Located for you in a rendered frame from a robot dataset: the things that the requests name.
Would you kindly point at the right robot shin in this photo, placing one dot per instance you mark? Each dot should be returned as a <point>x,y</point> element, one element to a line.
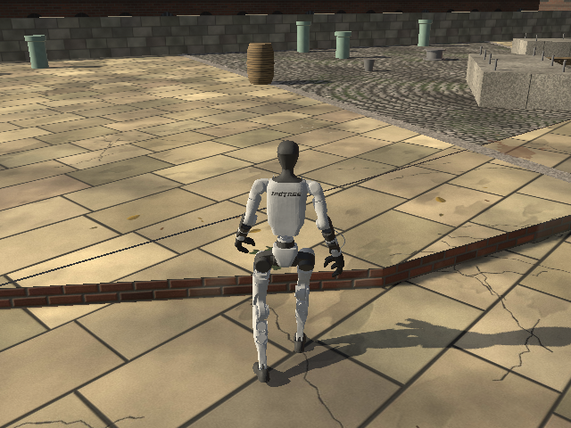
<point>301,313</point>

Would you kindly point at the left robot upper arm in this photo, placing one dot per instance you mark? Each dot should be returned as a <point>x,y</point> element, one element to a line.
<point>259,187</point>

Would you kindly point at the left robot hand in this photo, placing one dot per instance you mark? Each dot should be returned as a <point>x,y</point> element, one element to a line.
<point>248,240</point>

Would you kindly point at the robot left foot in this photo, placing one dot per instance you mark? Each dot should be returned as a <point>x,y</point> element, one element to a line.
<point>263,375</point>

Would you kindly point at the robot right forearm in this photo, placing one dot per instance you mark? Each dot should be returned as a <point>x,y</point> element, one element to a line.
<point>331,241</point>

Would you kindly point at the right robot upper arm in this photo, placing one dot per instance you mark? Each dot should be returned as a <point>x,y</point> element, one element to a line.
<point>314,188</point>

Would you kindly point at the robot left forearm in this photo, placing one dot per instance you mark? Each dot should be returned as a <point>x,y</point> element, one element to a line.
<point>243,230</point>

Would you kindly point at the right robot hand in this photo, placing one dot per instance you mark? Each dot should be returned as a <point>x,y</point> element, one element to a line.
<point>339,264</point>

